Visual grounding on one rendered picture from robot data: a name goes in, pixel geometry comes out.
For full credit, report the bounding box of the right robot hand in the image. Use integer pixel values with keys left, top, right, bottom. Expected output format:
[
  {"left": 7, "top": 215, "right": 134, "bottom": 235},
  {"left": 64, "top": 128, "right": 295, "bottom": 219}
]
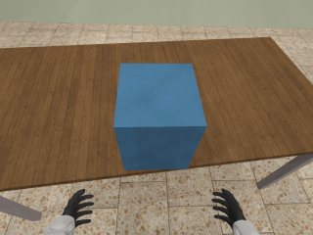
[{"left": 211, "top": 188, "right": 246, "bottom": 229}]

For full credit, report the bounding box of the left robot hand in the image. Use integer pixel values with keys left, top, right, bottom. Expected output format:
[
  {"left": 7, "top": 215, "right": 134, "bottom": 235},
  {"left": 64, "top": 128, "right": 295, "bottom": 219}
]
[{"left": 62, "top": 189, "right": 94, "bottom": 228}]

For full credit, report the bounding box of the robot right forearm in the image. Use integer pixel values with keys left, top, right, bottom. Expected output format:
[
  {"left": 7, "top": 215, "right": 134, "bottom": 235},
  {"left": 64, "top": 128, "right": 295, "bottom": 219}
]
[{"left": 232, "top": 219, "right": 261, "bottom": 235}]

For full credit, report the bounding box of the carton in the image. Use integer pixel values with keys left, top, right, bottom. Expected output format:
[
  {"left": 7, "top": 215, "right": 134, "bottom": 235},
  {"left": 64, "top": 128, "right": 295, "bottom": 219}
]
[{"left": 113, "top": 63, "right": 207, "bottom": 170}]

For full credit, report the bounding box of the robot left forearm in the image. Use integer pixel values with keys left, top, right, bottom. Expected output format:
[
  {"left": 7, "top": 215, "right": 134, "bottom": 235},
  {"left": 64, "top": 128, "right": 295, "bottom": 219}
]
[{"left": 44, "top": 214, "right": 75, "bottom": 235}]

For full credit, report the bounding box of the table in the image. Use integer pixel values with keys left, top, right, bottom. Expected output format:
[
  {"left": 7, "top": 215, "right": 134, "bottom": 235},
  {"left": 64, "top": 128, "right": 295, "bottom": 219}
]
[{"left": 0, "top": 36, "right": 313, "bottom": 221}]

